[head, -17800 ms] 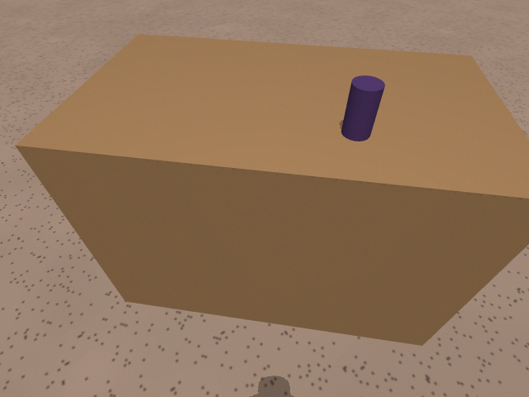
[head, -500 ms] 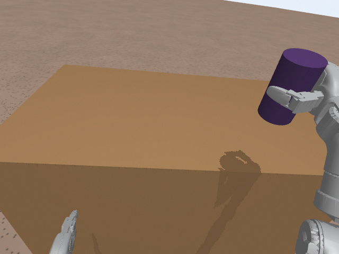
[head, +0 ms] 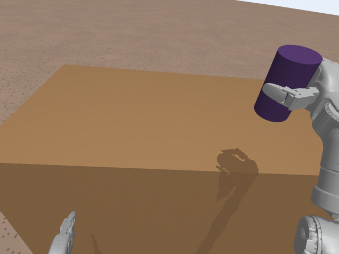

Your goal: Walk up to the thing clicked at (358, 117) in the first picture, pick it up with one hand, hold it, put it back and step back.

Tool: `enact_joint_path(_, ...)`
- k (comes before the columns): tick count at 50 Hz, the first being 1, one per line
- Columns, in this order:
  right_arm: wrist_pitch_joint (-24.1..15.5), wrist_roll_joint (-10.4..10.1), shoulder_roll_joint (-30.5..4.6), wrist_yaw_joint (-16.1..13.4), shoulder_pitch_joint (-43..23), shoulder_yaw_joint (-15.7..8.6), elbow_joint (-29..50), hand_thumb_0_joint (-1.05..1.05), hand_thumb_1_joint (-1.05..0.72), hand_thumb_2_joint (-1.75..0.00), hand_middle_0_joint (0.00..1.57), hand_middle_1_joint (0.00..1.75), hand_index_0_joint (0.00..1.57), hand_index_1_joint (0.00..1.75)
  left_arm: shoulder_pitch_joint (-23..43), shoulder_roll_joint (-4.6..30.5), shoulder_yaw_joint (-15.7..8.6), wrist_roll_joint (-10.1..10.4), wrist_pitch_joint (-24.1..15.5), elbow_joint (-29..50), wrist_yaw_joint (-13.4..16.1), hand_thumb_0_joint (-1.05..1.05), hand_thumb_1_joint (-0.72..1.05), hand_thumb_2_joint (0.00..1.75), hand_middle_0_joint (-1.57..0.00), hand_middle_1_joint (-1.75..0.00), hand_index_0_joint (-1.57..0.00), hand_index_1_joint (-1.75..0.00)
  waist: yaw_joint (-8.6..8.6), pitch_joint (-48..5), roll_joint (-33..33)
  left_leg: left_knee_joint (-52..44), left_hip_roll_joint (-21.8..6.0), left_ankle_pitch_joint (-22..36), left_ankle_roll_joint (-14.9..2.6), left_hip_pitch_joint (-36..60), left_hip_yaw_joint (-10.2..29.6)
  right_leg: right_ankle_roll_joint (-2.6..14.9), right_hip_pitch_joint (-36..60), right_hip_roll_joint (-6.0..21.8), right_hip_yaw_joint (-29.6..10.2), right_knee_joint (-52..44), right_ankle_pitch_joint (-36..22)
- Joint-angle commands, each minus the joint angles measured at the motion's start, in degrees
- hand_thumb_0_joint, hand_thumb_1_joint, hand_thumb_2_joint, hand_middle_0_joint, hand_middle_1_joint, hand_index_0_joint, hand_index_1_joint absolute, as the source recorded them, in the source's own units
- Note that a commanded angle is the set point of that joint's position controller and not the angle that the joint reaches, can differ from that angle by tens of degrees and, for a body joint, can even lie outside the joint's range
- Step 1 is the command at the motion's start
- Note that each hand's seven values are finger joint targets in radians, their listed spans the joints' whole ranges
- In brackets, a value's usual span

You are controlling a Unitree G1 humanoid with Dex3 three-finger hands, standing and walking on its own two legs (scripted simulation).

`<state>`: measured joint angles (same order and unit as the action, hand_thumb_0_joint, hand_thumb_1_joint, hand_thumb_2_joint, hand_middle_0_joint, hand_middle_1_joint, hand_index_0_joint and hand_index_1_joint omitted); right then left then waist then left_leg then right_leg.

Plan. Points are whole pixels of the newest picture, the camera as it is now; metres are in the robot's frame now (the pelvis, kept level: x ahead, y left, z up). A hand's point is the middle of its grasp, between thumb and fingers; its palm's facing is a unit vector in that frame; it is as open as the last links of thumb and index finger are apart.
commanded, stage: hold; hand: right
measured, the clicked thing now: (283, 85) +0.34 -0.17 +0.32
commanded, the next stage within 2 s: crouch in 0.54 s
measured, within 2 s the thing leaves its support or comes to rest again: neither
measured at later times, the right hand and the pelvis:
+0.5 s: hand (285, 84) +0.33 -0.17 +0.33, palm faces +0.13 +0.99 -0.03, open 10.1 cm; pelvis +0.00 +0.00 +0.00, yaw +0 degrees
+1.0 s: hand (270, 102) +0.38 -0.19 +0.26, palm faces +0.17 +0.99 +0.00, open 10.1 cm; pelvis -0.01 +0.00 +0.00, yaw +0 degrees
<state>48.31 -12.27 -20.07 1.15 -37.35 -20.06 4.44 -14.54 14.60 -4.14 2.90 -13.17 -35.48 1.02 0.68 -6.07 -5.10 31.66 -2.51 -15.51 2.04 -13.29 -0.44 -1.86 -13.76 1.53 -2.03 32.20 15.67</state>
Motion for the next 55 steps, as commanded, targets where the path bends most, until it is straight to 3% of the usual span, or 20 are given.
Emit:
enact_joint_path(1, -2.4, -1.6, -10.0, 1.7, -25.6, -1.3, 7.9, 0.0, -0.18, -1.32, 1.25, 1.43, 1.31, 1.43, 10.9, 4.9, -0.9, 0.4, -2.7, 9.2, 0.0, 0.0, -0.55, 0.04, -0.05, -0.06, -0.06, -0.05, 0.12, -8.9, 2.9, -5.8, 2.7, 8.8, -1.45, 0.2, -4.4, 1.59, 4.6, -2.0, 2.0, -5.1, -10.4)
enact_joint_path(2, -1.9, -2.1, -11.2, 1.8, -24.9, -2.9, 8.6, 0.0, -0.21, -1.33, 1.27, 1.44, 1.32, 1.44, 11.1, 6.5, -2.3, 0.4, -2.7, 10.6, 0.2, 0.0, -0.54, 0.04, -0.05, -0.06, -0.06, -0.05, -0.02, -9.3, 4.2, -6.0, 2.7, 8.6, -1.24, 0.5, -4.3, 1.7, 4.9, -2.0, 2.2, -5.1, -10.1)
enact_joint_path(4, -1.3, -2.3, -12.5, 1.7, -25.0, -4.4, 8.1, 0.0, -0.18, -1.32, 1.26, 1.43, 1.31, 1.43, 10.2, 5.3, -1.1, 0.3, -2.3, 10.0, 0.0, 0.0, -0.54, 0.04, -0.05, -0.05, -0.06, -0.05, 0.2, -9.5, 5.5, -6.1, 2.6, 9.5, -1.08, 1.0, -4.5, 1.92, 4.8, -2.2, 2.2, -4.9, -10.9)
enact_joint_path(6, -1.9, -2.3, -15.0, 0.8, -26.8, -6.6, 9.6, 0.0, -0.17, -1.33, 1.26, 1.44, 1.32, 1.44, 10.8, 6.5, -2.6, 0.2, -2.2, 10.8, 0.3, 0.0, -0.54, 0.04, -0.06, -0.05, -0.06, -0.05, 0.45, -10.7, 7.8, -6.6, 2.3, 9.1, -0.74, 1.6, -4.3, 2.36, 4.7, -2.7, 2.5, -4.7, -10.0)
enact_joint_path(10, -4.6, -1.9, -16.6, -1.0, -29.7, -8.2, 11.1, 0.0, -0.16, -1.32, 1.27, 1.44, 1.32, 1.44, 9.7, 6.4, -3.3, -0.2, -2.7, 7.9, 0.6, 0.0, -0.54, 0.04, -0.05, -0.05, -0.05, -0.05, 0.22, -9.5, 6.4, -6.4, 2.1, 6.7, -0.91, -0.3, -3.6, 2.72, 4.2, -2.9, 2.9, -4.7, -7.2)
enact_joint_path(15, -7.2, -0.8, -12.7, -1.3, -31.5, -2.9, 14.9, 0.0, -0.14, -1.28, 1.23, 1.4, 1.28, 1.4, 10.4, 4.7, -1.2, 0.0, -3.8, 12.2, 0.4, 0.0, -0.54, 0.05, -0.05, -0.06, -0.05, -0.05, -1.07, -11.0, 4.2, -5.6, 2.3, 5.9, -1.2, -0.9, -3.6, 2.54, 5.5, -2.6, 2.8, -4.5, -6.4)
enact_joint_path(16, -7.2, -0.9, -13.9, -1.1, -32.1, -3.6, 15.8, 0.0, -0.14, -1.28, 1.23, 1.4, 1.28, 1.4, 8.7, 6.0, -3.1, 0.0, -3.7, 11.5, 0.7, 0.0, -0.53, 0.04, -0.05, -0.06, -0.06, -0.05, -1.23, -12.5, 3.7, -5.3, 2.3, 7.3, -1.23, -0.5, -3.6, 2.44, 6.7, -2.4, 2.6, -4.2, -7.8)
enact_joint_path(17, -7.0, -0.9, -14.1, -0.8, -32.1, -3.4, 16.0, 0.0, -0.13, -1.3, 1.24, 1.42, 1.29, 1.42, 8.5, 5.8, -1.9, 0.0, -3.6, 11.4, 0.6, 0.0, -0.54, 0.04, -0.05, -0.06, -0.05, -0.05, -0.71, -12.5, 2.4, -5.2, 2.4, 7.9, -1.31, -0.6, -3.6, 2.18, 6.7, -2.3, 2.6, -4.1, -8.6)
enact_joint_path(18, -6.3, -0.9, -11.3, 0.1, -30.7, -0.9, 13.7, 0.0, -0.13, -1.29, 1.24, 1.41, 1.29, 1.41, 8.7, 4.1, 0.1, 0.2, -3.4, 10.9, 0.4, 0.0, -0.54, 0.05, -0.05, -0.05, -0.05, -0.05, -0.94, -11.1, 1.1, -5.1, 2.5, 7.8, -1.47, -1.6, -3.7, 1.85, 6.5, -2.1, 2.5, -4.3, -9.0)
enact_joint_path(22, -3.3, -1.4, -10.2, 1.6, -28.9, 0.1, 11.7, 0.0, -0.18, -1.33, 1.26, 1.43, 1.31, 1.43, 11.5, 7.3, -2.7, 0.4, -3.1, 9.6, 0.5, 0.0, -0.54, 0.04, -0.05, -0.06, -0.06, -0.05, -0.69, -8.9, 0.2, -6.1, 2.7, 5.9, -1.64, -1.6, -4.0, 1.4, 5.6, -1.8, 1.9, -5.8, -7.3)
enact_joint_path(23, -2.5, -1.3, -9.4, 2.0, -28.7, 1.0, 10.7, 0.0, -0.16, -1.33, 1.25, 1.44, 1.31, 1.44, 11.9, 6.5, -1.9, 0.4, -3.0, 9.0, 0.2, 0.0, -0.54, 0.04, -0.05, -0.06, -0.06, -0.05, -0.81, -8.5, -0.7, -6.2, 2.7, 6.0, -1.77, -1.3, -4.1, 1.31, 5.1, -1.9, 1.8, -6.1, -7.3)
enact_joint_path(29, -1.5, -2.7, -15.5, 0.7, -26.3, -6.9, 7.8, 0.0, -0.19, -1.31, 1.26, 1.42, 1.31, 1.42, 10.6, 6.1, -2.1, 0.2, -2.8, 8.5, 0.2, 0.0, -0.53, 0.03, -0.05, -0.05, -0.06, -0.05, 0.23, -7.6, 6.9, -7.2, 2.7, 3.3, -0.92, -0.2, -4.6, 2.42, 3.2, -2.4, 2.4, -5.8, -4.5)
enact_joint_path(32, -3.3, -2.5, -15.9, -0.8, -28.3, -7.9, 8.6, 0.0, -0.07, -1.39, 1.27, 1.5, 1.34, 1.5, 11.3, 5.9, -2.0, -0.1, -3.3, 10.2, 0.4, 0.0, -0.51, 0.04, -0.05, -0.07, -0.07, -0.05, 0.05, -8.7, 9.0, -7.3, 2.3, 2.6, -0.49, -0.5, -4.0, 2.79, 3.1, -2.9, 2.9, -5.2, -3.7)
enact_joint_path(34, -4.8, -2.1, -15.2, -1.5, -29.9, -7.3, 9.8, 0.0, -0.15, -1.31, 1.29, 1.45, 1.34, 1.45, 11.2, 5.2, -1.1, -0.2, -3.6, 11.1, 0.5, 0.0, -0.54, 0.05, -0.04, -0.05, -0.05, -0.04, 0.01, -9.4, 8.9, -7.0, 2.1, 3.0, -0.35, -0.6, -3.5, 2.98, 2.9, -3.2, 3.1, -4.5, -3.9)
enact_joint_path(35, -5.5, -1.8, -15.2, -1.8, -30.2, -7.3, 9.9, 0.0, -0.14, -1.32, 1.3, 1.46, 1.35, 1.46, 10.0, 6.0, -2.5, -0.2, -3.8, 11.1, 0.7, 0.0, -0.54, 0.05, -0.04, -0.05, -0.04, -0.04, -0.51, -10.1, 8.5, -6.6, 2.2, 3.8, -0.5, -0.9, -3.5, 3.07, 3.6, -3.0, 3.2, -4.5, -4.3)
enact_joint_path(40, -7.4, 0.7, -10.9, -2.0, -33.7, -0.9, 6.0, 0.0, -0.11, -1.3, 1.27, 1.43, 1.32, 1.43, 9.1, 6.1, -1.9, -0.3, -4.3, 15.4, 1.3, 0.0, -0.54, 0.06, -0.04, -0.05, -0.04, -0.05, -1.96, -11.0, 4.8, -5.5, 2.3, 7.4, -0.95, -1.4, -3.6, 2.26, 6.3, -2.4, 2.6, -4.3, -7.4)
enact_joint_path(44, -8.0, 1.7, -8.5, -0.4, -29.8, 2.0, -4.4, 0.0, -0.11, -1.29, 1.26, 1.43, 1.32, 1.43, 7.5, 3.4, -0.4, -0.1, -4.0, 10.2, 1.1, 0.0, -0.53, 0.04, -0.04, -0.05, -0.05, -0.05, -2.11, -5.2, 1.8, -5.9, 2.6, 5.5, -1.07, -3.5, -3.6, 1.79, 4.0, -2.0, 2.3, -5.8, -5.0)
enact_joint_path(48, -12.2, 1.9, -13.9, 0.9, -30.7, -1.7, -11.0, 0.0, -0.11, -1.29, 1.26, 1.42, 1.31, 1.42, 6.6, 4.5, -1.4, -0.4, -5.1, 7.1, 0.7, 0.0, -0.53, 0.04, -0.05, -0.05, -0.05, -0.05, -2.9, -7.0, 1.9, -5.6, 2.8, 5.2, -1.06, -3.7, -3.4, 1.79, 2.0, -1.6, 2.0, -5.8, -3.8)
enact_joint_path(51, -17.4, 1.8, -17.9, 0.5, -36.3, -4.7, -10.1, 0.0, -0.13, -1.3, 1.27, 1.43, 1.32, 1.43, 5.4, 4.8, -1.6, -0.8, -6.0, 7.2, 0.9, 0.0, -0.53, 0.04, -0.05, -0.05, -0.06, -0.04, -2.66, -11.4, 2.6, -5.1, 2.4, 7.4, -0.94, -2.3, -2.8, 2.12, 3.6, -1.8, 2.6, -4.4, -5.5)
enact_joint_path(55, -25.2, 2.3, -19.4, -0.5, -39.8, -5.3, -9.4, 0.0, -0.2, -1.33, 1.32, 1.46, 1.37, 1.46, 6.8, 7.3, -4.3, -1.3, -7.3, 10.8, 1.9, 0.0, -0.54, 0.05, -0.05, -0.05, -0.06, -0.05, -3.09, -16.1, 3.1, -3.4, 2.6, 9.5, -1.17, -2.0, -2.5, 1.94, 5.9, -1.2, 2.4, -3.1, -7.4)
